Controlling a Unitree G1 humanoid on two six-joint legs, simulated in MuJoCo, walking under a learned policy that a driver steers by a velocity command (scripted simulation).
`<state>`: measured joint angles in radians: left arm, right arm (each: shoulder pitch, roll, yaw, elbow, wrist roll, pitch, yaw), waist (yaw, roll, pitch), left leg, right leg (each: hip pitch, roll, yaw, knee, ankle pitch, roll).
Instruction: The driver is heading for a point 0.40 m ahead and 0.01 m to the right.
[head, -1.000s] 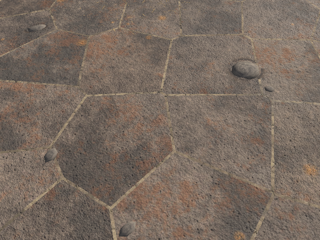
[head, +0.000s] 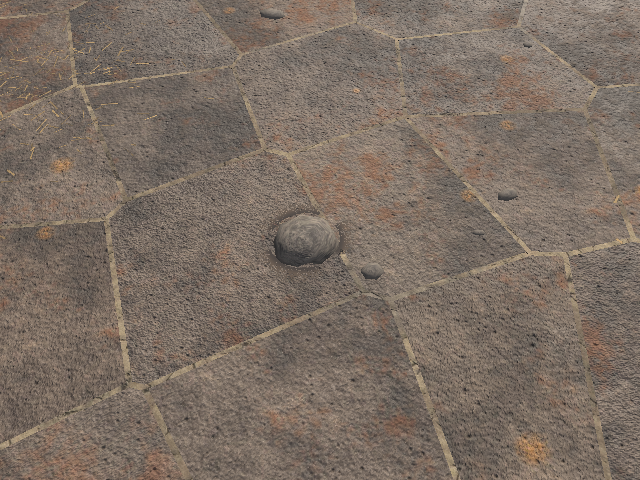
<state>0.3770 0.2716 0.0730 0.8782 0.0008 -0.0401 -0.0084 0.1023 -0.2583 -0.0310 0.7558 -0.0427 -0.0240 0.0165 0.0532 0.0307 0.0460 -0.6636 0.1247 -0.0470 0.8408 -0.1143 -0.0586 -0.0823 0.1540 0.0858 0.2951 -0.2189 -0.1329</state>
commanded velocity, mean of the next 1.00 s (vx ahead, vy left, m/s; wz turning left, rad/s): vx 0.25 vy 0.00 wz -0.29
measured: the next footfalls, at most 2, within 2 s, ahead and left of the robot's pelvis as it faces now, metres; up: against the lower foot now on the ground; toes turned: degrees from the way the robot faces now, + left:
left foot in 0.18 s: +0.29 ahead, +0.13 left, +0.00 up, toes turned -8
right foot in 0.64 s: +0.39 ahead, -0.10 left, +0.00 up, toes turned -14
